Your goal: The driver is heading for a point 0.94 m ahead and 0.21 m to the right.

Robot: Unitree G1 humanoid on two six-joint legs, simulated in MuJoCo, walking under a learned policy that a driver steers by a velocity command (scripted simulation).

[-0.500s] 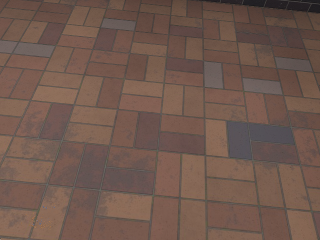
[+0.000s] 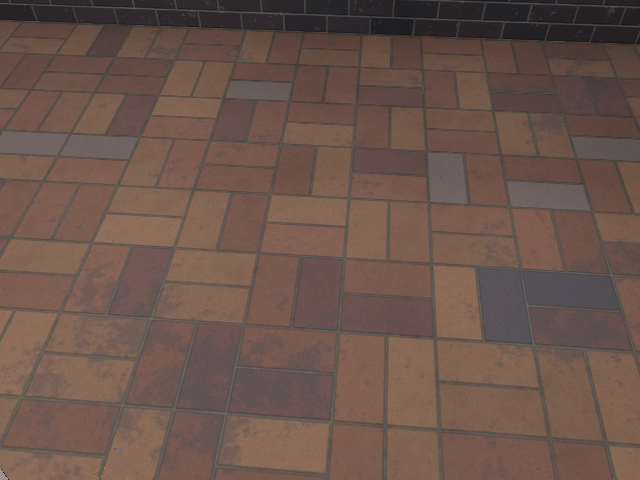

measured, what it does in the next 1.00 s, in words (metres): lifts its right foot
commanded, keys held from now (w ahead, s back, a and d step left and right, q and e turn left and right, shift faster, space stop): no key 0.60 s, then w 0.40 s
